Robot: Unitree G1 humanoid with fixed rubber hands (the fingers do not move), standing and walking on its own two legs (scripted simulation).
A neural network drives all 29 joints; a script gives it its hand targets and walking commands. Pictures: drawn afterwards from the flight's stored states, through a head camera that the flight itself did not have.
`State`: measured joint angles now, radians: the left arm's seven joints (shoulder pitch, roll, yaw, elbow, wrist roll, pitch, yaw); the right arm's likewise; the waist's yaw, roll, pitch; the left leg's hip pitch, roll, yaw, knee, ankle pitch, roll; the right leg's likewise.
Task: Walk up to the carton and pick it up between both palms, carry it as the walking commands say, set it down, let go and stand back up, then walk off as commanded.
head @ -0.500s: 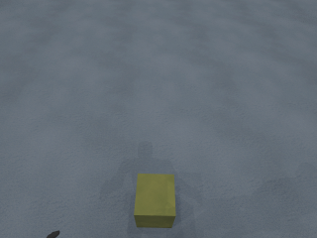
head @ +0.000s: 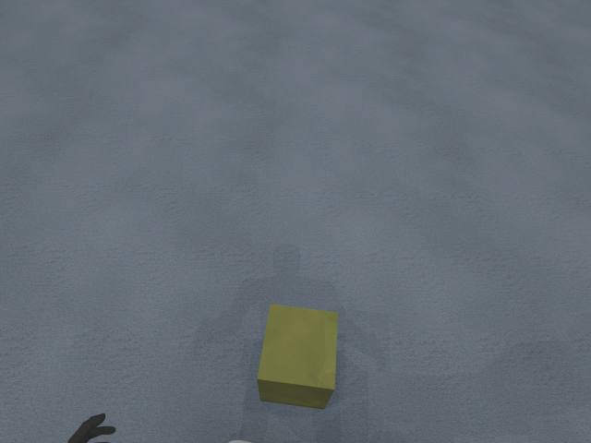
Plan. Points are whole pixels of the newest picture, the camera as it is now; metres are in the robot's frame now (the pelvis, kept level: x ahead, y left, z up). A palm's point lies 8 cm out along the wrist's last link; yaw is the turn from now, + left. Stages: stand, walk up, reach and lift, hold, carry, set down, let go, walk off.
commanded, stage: walk up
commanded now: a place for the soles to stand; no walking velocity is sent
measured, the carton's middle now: (297, 358) +0.42 -0.01 -0.64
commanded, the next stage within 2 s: reach and lift in 0.68 s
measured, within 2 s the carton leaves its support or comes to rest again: neither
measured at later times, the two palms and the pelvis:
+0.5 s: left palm out of the picture +0.08 +0.30 -0.11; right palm out of the picture +0.11 -0.29 -0.10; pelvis +0.00 +0.00 +0.01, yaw +1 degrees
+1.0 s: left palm (123, 396) +0.19 +0.26 -0.11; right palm out of the picture +0.15 -0.27 -0.11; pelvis -0.03 +0.00 -0.01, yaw -8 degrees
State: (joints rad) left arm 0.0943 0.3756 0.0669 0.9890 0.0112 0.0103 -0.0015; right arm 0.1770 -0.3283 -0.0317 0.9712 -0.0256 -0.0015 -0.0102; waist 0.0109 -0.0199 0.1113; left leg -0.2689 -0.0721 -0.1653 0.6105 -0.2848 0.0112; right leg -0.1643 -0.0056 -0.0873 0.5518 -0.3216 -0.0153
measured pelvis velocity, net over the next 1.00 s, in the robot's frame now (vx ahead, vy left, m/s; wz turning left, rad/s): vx -0.03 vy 0.00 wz -0.14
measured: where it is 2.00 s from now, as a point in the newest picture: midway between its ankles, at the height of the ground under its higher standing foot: outside the picture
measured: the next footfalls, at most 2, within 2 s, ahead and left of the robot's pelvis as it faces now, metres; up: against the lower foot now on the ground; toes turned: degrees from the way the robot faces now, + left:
none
